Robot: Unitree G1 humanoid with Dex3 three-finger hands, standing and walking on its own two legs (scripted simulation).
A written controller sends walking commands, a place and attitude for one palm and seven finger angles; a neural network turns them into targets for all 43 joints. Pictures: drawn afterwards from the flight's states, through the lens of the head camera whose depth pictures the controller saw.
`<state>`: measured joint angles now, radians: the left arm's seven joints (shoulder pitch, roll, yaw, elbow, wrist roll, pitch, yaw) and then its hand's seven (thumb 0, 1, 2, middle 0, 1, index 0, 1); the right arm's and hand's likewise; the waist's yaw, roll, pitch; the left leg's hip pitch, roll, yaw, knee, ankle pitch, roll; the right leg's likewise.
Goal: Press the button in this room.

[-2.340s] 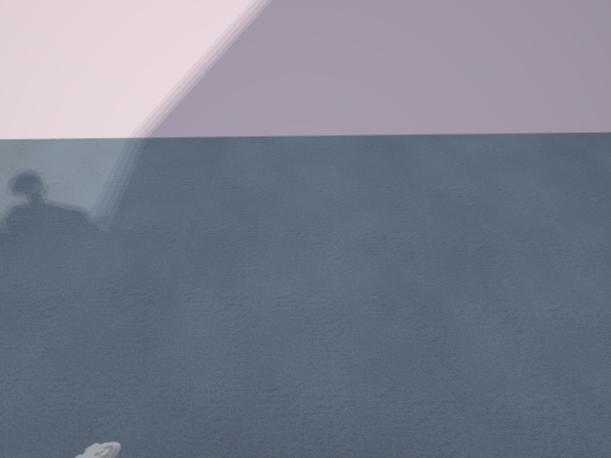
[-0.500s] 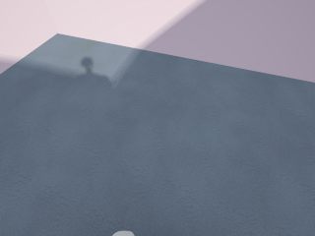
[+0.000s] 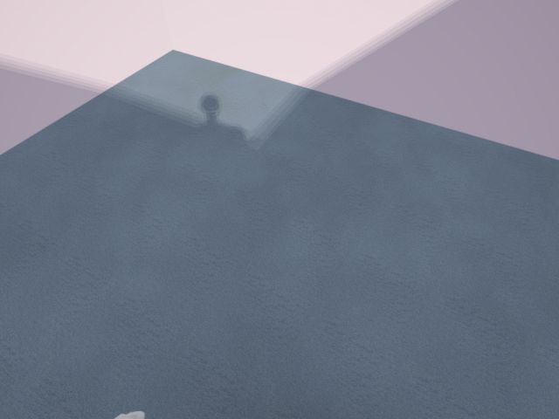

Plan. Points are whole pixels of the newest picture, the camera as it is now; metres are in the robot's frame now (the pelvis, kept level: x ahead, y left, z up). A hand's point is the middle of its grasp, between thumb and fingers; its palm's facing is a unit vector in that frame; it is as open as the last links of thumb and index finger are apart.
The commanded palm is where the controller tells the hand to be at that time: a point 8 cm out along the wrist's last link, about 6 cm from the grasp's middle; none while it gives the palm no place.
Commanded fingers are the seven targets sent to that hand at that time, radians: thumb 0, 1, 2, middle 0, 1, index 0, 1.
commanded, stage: turn or walk to find it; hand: left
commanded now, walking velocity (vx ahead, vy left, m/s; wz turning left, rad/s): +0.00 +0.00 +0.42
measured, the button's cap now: out of the picture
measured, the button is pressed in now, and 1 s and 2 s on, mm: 0 0 0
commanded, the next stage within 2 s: stand and wait in 1.08 s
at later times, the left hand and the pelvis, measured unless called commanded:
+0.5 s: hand out of the picture -0.06 +0.23 -0.19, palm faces +0.27 -0.94 -0.22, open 7.4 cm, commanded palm none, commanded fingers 0.00 0.90 0.90 -0.20 -0.30 -0.20 -0.30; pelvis -0.04 +0.03 -0.01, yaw +12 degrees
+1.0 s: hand out of the picture -0.04 +0.23 -0.15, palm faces +0.41 -0.87 -0.27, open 7.4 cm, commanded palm none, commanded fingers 0.00 0.90 0.90 -0.20 -0.30 -0.20 -0.30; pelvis -0.06 +0.00 +0.00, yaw +24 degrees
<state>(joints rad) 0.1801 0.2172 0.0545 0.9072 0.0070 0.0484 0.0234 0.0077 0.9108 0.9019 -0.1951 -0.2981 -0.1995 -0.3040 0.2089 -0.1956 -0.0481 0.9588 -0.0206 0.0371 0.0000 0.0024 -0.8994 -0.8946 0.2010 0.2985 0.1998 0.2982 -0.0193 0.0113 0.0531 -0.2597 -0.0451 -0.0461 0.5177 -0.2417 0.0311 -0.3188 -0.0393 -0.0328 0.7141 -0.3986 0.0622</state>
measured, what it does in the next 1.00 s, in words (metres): steps on the spot, turning left: right foot, then left foot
